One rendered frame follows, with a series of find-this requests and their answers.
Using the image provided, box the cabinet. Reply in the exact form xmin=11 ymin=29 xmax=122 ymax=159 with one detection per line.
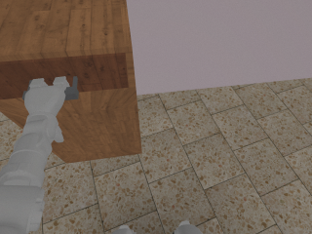
xmin=0 ymin=0 xmax=142 ymax=164

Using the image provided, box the left robot upper arm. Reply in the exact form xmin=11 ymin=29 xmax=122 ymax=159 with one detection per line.
xmin=0 ymin=184 xmax=45 ymax=234

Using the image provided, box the right robot thigh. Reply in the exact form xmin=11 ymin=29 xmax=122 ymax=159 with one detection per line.
xmin=174 ymin=224 xmax=203 ymax=234

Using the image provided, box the left robot hand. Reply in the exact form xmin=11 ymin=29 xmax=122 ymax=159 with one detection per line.
xmin=24 ymin=76 xmax=70 ymax=143

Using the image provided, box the drawer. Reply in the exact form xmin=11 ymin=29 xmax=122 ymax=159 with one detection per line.
xmin=0 ymin=53 xmax=129 ymax=100

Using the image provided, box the robot left forearm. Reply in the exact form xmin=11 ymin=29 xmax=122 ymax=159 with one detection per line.
xmin=0 ymin=111 xmax=58 ymax=189

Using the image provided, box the robot right shin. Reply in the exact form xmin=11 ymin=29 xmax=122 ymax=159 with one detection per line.
xmin=178 ymin=220 xmax=190 ymax=227

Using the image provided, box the handle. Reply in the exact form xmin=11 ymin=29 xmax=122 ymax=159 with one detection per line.
xmin=22 ymin=76 xmax=79 ymax=100

